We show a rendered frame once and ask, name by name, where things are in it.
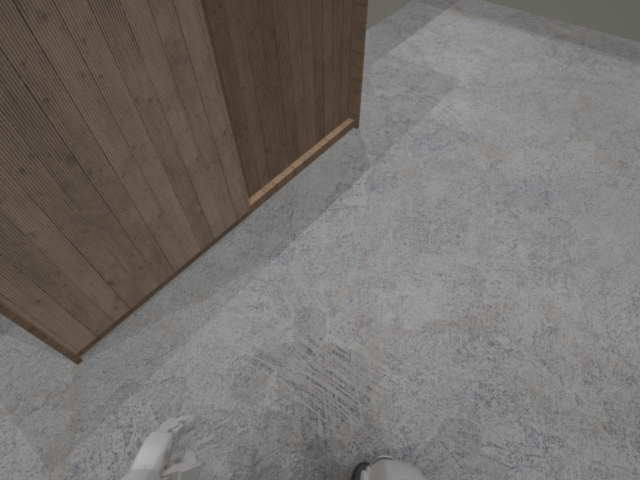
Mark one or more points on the robot left hand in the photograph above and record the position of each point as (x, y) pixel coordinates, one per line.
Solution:
(155, 452)

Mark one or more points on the wardrobe door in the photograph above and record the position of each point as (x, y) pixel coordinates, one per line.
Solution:
(285, 71)
(117, 159)

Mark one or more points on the right robot thigh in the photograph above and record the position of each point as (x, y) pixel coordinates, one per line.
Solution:
(386, 469)

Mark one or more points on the right robot shin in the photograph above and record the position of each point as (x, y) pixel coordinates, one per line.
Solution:
(380, 458)

